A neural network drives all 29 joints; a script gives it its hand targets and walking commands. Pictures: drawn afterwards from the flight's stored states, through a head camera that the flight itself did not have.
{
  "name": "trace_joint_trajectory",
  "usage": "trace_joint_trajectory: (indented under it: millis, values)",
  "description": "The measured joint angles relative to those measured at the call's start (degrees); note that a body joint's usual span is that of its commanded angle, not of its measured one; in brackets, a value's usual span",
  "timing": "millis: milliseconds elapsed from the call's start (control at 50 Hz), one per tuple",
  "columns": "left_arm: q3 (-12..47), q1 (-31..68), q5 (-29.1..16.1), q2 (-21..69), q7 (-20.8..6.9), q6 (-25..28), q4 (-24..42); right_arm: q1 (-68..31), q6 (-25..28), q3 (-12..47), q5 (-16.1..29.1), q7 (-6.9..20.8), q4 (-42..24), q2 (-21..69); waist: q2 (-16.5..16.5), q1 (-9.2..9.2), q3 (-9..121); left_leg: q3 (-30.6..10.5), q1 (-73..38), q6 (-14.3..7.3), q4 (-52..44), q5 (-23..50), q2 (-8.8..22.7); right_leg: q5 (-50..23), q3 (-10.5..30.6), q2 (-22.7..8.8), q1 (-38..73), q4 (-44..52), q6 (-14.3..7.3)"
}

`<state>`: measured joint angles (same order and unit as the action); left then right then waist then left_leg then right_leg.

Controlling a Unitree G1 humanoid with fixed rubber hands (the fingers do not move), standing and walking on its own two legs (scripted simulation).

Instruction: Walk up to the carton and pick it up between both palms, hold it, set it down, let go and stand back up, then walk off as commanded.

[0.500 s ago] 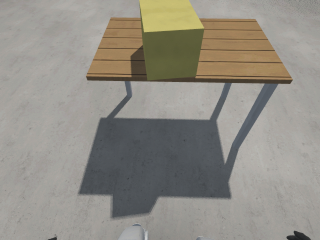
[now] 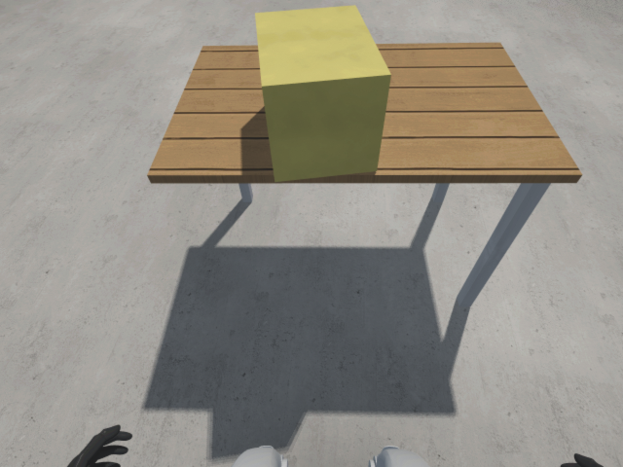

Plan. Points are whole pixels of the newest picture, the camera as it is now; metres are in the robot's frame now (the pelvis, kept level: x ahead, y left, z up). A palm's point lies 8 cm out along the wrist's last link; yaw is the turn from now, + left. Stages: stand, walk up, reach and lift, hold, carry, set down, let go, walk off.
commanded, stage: walk up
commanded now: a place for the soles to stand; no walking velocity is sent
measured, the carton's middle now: (315, 92) +0.83 +0.03 +0.02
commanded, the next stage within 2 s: none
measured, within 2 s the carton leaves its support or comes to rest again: neither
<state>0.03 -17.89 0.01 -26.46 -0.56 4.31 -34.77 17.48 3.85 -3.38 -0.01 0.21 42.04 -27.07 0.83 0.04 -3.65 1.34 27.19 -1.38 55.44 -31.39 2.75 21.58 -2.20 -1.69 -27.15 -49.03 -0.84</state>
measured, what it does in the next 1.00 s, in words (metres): steps on the spot: left foot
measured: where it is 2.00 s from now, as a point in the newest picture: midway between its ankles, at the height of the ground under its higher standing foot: (311, 437)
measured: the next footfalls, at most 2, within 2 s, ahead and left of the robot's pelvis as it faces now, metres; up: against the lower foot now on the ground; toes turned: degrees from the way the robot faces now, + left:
left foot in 0.98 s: +0.16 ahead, +0.15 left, +0.00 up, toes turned +5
right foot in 1.50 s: +0.30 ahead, -0.08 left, +0.00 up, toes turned -4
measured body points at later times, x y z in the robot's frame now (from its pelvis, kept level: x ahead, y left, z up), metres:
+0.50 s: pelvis +0.03 +0.00 +0.00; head +0.07 -0.01 +0.45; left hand +0.18 +0.31 -0.07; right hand +0.12 -0.35 -0.09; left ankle +0.04 +0.13 -0.70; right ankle +0.05 -0.13 -0.70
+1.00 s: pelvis +0.05 +0.04 -0.01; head +0.07 +0.06 +0.44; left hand +0.14 +0.36 -0.10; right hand +0.15 -0.30 -0.07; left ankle +0.12 +0.14 -0.70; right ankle +0.05 -0.12 -0.70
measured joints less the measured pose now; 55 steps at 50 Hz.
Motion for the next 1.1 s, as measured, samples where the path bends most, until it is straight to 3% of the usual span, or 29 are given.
trace_joint_trajectory:
  millis: [80,180,220,280,320,540,580,740,800,960,1020,1060,1100]
  values:
    - [0.00,0.42,0.00,0.19,0.00,-0.69,-0.02,0.00,0.48,0.00,0.00,-0.31,1.13,0.07,-0.43,0.00,0.00,0.41,-2.06,0.49,-5.56,7.12,-0.19,0.92,0.45,-0.03,0.00,-1.24,-0.16]
    - [0.00,2.19,0.00,0.25,0.00,-0.88,0.01,-0.01,0.58,0.00,0.00,-0.32,1.54,-0.26,-0.74,0.02,0.00,0.47,-2.50,0.95,-5.41,5.99,0.14,2.80,1.38,0.16,0.52,-0.42,-2.00]
    - [0.00,2.18,0.00,0.27,0.00,-0.74,0.00,-0.02,0.49,0.00,0.00,-0.32,1.45,-0.17,-0.73,0.02,-0.03,0.38,-2.23,1.04,-4.54,5.48,0.24,1.33,1.34,0.19,0.59,-0.49,-0.21]
    - [0.00,2.06,0.00,0.27,0.00,-0.73,-0.01,-0.04,0.34,0.00,0.00,-0.34,1.02,-0.13,-0.73,0.01,-0.02,0.39,-2.04,1.04,-4.45,1.85,0.09,1.85,1.34,0.15,0.61,-0.50,0.31]
    - [0.00,2.11,0.00,0.28,0.00,-0.73,0.00,-0.03,0.50,0.00,0.00,-0.37,1.01,-0.13,-0.72,0.01,-0.02,0.45,-2.27,1.08,-5.79,7.22,0.03,2.00,1.50,0.14,0.61,-0.50,0.83]
    - [0.00,3.53,0.00,0.28,0.10,-0.72,-0.01,-0.12,0.78,0.00,0.00,-0.46,0.72,-0.10,-0.79,0.01,-0.02,0.57,-2.32,1.48,-5.33,3.57,-0.06,2.53,1.56,0.02,0.66,-0.58,0.40]
    - [0.00,3.53,0.00,0.28,0.10,-0.73,-0.01,-0.12,0.78,0.00,0.00,-0.46,0.72,-0.10,-0.80,0.01,-0.02,0.61,-2.46,1.49,-6.05,6.76,-0.15,2.50,1.66,-0.05,0.68,-0.60,0.66]
    - [0.00,4.20,0.00,0.27,0.11,-0.79,-0.01,-0.13,0.97,0.00,0.00,-0.46,0.76,-0.09,-0.89,0.01,-0.02,0.79,-2.57,1.57,-5.90,5.86,0.03,2.43,1.71,0.04,0.69,-0.60,0.88]
    - [-0.01,2.94,0.00,-0.05,0.11,0.21,-0.01,-0.18,0.28,0.01,0.00,0.30,0.16,-0.24,-0.93,0.06,-0.09,0.84,-0.12,1.40,-0.47,0.09,0.00,2.69,1.54,-0.14,0.75,-0.60,-0.21]
    - [0.00,-3.27,0.00,-1.40,0.11,0.51,-0.08,-0.55,0.22,0.01,0.00,2.68,-0.26,-0.93,-0.83,0.01,0.03,0.75,5.32,1.37,-0.32,3.19,0.52,4.76,0.42,-1.78,3.51,-0.61,-0.76]
    - [0.00,-2.85,0.00,-1.22,0.12,0.44,-0.16,-0.45,1.27,-0.13,0.00,2.66,0.40,-1.57,-1.16,-0.06,-0.18,1.86,3.40,-0.11,-2.69,10.39,-0.22,7.38,2.59,-1.76,3.06,-5.89,-2.45]
    - [-0.01,-1.41,0.00,-1.21,0.12,0.25,-0.17,-0.31,1.34,-0.13,0.00,2.40,1.36,-1.42,-1.40,-0.07,-0.17,2.68,1.98,-1.34,-2.67,9.90,-0.55,7.48,5.47,0.32,0.52,-14.12,-2.53]
    - [0.00,0.09,0.00,-1.31,0.12,0.25,-0.14,-0.31,1.34,-0.12,0.00,2.04,2.30,-1.25,-1.45,-0.02,-0.12,2.89,-0.07,-1.72,-4.25,9.27,-0.54,5.79,5.59,1.34,-1.22,-17.60,-2.32]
